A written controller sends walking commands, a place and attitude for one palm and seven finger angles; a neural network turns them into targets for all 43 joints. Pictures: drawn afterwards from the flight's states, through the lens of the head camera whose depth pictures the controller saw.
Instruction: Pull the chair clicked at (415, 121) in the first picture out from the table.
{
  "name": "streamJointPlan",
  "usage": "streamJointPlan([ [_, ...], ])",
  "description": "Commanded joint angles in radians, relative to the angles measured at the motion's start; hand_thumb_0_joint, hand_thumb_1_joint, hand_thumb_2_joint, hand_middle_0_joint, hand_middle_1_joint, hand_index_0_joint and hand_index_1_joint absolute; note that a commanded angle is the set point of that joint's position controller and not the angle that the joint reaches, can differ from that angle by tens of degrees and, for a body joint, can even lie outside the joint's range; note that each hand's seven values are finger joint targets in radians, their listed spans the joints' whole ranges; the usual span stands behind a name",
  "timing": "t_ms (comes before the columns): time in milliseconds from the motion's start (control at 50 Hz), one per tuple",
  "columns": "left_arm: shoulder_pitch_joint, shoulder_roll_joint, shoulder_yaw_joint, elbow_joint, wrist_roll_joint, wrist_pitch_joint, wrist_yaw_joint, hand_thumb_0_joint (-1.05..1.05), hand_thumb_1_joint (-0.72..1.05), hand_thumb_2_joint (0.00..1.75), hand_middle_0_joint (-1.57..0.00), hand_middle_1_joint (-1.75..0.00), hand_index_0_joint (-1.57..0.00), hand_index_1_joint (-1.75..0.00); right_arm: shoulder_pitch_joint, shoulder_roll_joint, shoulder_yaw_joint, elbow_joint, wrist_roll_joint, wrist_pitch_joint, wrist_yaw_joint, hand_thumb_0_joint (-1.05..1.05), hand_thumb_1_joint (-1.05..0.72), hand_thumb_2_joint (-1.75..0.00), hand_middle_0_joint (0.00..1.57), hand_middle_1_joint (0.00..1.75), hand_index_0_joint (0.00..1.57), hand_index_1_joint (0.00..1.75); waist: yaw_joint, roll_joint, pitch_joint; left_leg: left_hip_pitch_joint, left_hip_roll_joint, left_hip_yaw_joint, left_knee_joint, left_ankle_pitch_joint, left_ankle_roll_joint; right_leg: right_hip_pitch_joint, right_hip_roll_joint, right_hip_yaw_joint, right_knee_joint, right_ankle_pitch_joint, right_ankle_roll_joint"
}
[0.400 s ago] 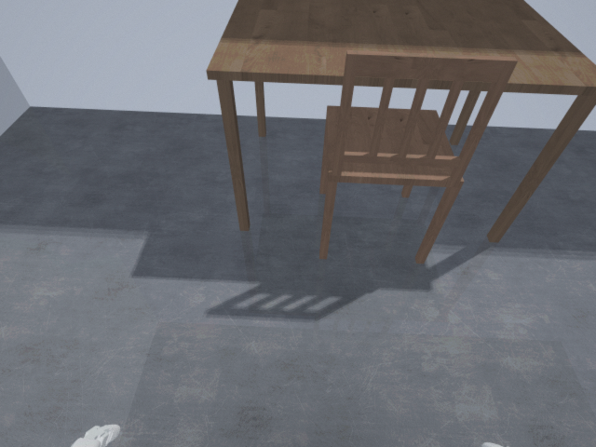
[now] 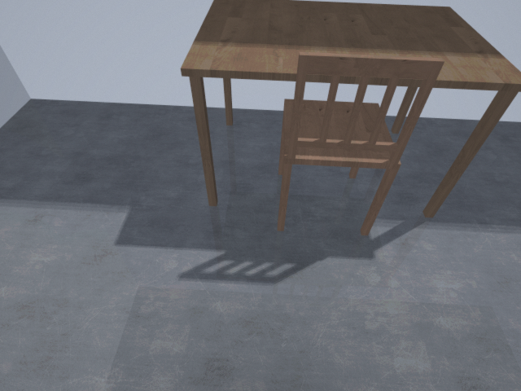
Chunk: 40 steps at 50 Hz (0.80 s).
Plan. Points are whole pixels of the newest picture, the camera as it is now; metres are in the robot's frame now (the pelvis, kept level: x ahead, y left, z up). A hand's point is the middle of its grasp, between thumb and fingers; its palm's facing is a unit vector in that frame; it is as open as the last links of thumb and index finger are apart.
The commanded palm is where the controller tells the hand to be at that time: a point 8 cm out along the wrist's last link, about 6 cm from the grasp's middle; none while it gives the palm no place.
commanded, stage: stand and wait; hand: left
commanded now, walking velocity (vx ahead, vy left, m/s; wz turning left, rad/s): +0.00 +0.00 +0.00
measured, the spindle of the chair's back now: (355, 111) +0.98 -0.25 -0.10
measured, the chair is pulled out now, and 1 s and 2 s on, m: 0.00 0.00 0.00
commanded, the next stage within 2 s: look at it before walking up in 0.46 s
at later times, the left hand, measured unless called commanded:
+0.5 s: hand out of the picture +0.06 +0.23 -0.15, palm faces -0.02 -0.94 -0.34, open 7.4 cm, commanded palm none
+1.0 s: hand out of the picture +0.06 +0.23 -0.15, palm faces -0.02 -0.95 -0.32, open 7.4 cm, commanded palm none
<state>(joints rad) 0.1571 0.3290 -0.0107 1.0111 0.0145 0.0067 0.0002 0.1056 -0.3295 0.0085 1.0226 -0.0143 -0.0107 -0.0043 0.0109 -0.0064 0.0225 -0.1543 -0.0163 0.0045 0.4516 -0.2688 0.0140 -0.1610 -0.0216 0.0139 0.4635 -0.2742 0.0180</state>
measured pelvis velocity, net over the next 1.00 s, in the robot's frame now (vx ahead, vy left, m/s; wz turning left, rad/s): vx -0.01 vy -0.01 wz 0.00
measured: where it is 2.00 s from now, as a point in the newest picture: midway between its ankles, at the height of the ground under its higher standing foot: outside the picture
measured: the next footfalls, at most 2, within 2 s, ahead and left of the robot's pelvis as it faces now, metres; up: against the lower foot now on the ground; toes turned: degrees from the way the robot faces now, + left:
none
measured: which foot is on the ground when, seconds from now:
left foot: down 0.00-1.00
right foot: down 0.00-1.00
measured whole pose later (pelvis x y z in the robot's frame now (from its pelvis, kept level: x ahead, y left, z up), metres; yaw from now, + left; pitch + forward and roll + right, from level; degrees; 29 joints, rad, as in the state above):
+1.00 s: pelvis -0.01 -0.01 +0.01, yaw +0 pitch -1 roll +0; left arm 0.15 0.33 0.00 1.09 0.01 -0.01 0.00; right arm 0.13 -0.33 0.01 1.11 -0.01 -0.02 0.00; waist 0.01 -0.01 0.03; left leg -0.14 0.01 0.00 0.38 -0.21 -0.01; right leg -0.15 0.00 0.01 0.39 -0.22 0.00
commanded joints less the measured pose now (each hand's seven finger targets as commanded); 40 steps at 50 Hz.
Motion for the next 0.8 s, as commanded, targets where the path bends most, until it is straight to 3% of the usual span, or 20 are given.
streamJointPlan([
  [0, -0.051, 0.213, 0.051, -0.064, -0.002, -0.026, 0.014, 0.0, 0.9, 0.9, -0.2, -0.3, -0.2, -0.3, -0.051, -0.203, -0.047, -0.061, 0.004, -0.024, -0.013, 0.0, -0.9, -0.9, 0.2, 0.3, 0.2, 0.3, -0.011, 0.006, -0.073, 0.009, 0.12, -0.094, -0.082, 0.239, 0.027, 0.022, -0.091, 0.078, -0.069, 0.231, -0.051],
  [200, -0.045, 0.213, 0.048, -0.022, -0.003, -0.029, 0.012, 0.0, 0.9, 0.9, -0.2, -0.3, -0.2, -0.3, -0.032, -0.203, -0.042, -0.015, 0.006, -0.022, -0.011, 0.0, -0.9, -0.9, 0.2, 0.3, 0.2, 0.3, -0.008, -0.004, -0.041, -0.007, 0.121, -0.1, -0.114, 0.142, 0.021, 0.002, -0.094, 0.102, -0.118, 0.136, -0.053],
  [780, -0.047, 0.213, 0.051, 0.003, -0.003, -0.037, 0.011, 0.0, 0.9, 0.9, -0.2, -0.3, -0.2, -0.3, -0.017, -0.2, -0.041, 0.024, 0.007, -0.027, -0.011, 0.0, -0.9, -0.9, 0.2, 0.3, 0.2, 0.3, -0.008, 0.001, -0.059, 0.016, 0.13, -0.102, -0.128, 0.18, 0.011, 0.005, -0.093, 0.112, -0.142, 0.166, -0.055],
])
